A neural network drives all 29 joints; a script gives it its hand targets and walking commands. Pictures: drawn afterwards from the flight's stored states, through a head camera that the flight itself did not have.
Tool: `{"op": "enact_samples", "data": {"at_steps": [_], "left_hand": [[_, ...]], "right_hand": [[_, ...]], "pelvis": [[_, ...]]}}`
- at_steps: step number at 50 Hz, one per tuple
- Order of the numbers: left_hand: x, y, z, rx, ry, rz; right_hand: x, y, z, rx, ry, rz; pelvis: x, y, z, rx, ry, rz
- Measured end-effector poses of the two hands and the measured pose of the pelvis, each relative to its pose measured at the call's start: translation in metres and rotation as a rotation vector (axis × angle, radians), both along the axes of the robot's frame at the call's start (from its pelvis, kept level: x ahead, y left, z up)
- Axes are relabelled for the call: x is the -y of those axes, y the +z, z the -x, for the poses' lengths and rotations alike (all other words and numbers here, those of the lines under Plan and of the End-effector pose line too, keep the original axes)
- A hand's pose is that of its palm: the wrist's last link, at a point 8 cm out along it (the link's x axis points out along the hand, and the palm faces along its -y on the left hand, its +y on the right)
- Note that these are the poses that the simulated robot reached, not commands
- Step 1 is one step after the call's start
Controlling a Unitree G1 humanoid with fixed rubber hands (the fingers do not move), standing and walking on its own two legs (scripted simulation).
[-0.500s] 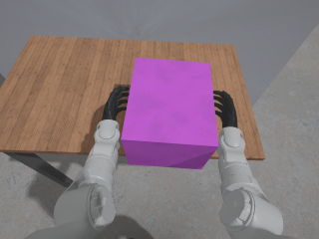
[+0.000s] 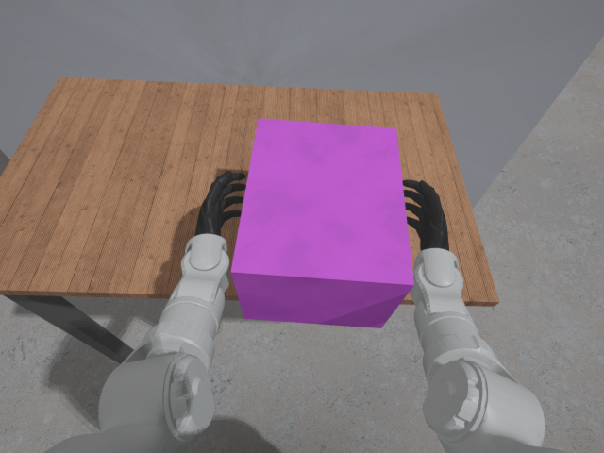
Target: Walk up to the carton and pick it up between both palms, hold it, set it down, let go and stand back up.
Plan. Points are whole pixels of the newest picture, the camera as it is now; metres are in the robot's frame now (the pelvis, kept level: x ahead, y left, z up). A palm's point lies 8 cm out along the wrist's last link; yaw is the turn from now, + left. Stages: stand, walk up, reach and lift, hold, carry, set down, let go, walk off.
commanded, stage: reach and lift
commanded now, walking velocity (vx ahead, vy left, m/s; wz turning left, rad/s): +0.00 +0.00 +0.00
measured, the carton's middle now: (320, 224) +0.45 -0.02 -0.01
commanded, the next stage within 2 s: none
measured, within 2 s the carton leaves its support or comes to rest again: leaves its support in 0.16 s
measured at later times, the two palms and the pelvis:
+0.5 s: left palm (203, 227) +0.40 +0.14 +0.06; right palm (437, 242) +0.38 -0.17 +0.06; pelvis -0.02 +0.00 +0.00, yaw +0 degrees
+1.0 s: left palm (179, 214) +0.38 +0.15 +0.11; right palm (439, 225) +0.38 -0.16 +0.11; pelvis -0.02 +0.01 +0.00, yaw +0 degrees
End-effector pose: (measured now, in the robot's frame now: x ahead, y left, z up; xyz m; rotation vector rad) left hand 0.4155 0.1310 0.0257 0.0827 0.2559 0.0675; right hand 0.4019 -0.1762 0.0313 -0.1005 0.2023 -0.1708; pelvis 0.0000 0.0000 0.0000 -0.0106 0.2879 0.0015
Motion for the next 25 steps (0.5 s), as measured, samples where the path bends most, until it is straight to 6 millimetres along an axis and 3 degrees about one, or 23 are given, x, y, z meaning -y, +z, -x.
{"op": "enact_samples", "data": {"at_steps": [25], "left_hand": [[-0.005, 0.031, 0.02, 0.011, 0.003, -0.001]], "right_hand": [[-0.005, 0.027, 0.02, 0.015, -0.008, -0.035]], "pelvis": [[0.0, 0.002, 0.017, 0.089, -0.002, -0.003]]}}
